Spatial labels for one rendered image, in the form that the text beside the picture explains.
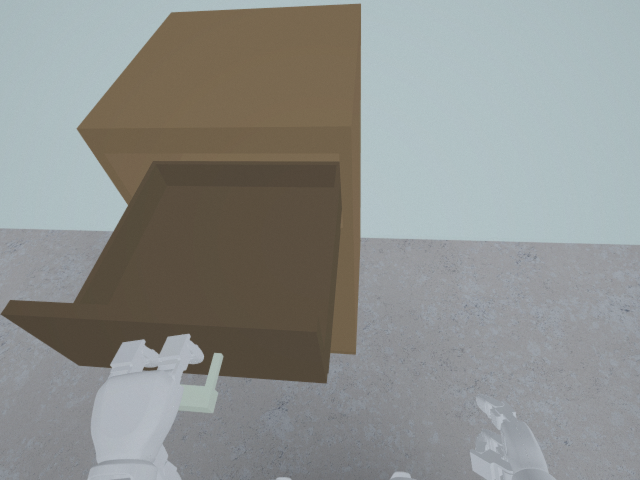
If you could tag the drawer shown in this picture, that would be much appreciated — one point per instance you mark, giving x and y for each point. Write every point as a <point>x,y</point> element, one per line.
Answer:
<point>241,255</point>

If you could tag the robot left forearm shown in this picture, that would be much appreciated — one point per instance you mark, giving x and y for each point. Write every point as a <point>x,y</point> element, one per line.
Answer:
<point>123,469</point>

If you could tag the left robot hand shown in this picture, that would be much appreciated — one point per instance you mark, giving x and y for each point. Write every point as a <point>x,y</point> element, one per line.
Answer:
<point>134,410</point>

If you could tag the cabinet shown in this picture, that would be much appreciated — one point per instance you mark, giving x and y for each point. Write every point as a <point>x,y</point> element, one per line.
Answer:
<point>263,84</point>

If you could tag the right robot shin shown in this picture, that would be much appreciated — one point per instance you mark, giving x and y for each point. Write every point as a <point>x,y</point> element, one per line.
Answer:
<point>400,474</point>

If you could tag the handle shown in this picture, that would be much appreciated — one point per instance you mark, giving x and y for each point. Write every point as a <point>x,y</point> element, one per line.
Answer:
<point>203,398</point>

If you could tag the right robot hand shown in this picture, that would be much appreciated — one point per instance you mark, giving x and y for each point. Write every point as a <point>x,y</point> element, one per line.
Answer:
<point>499,457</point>

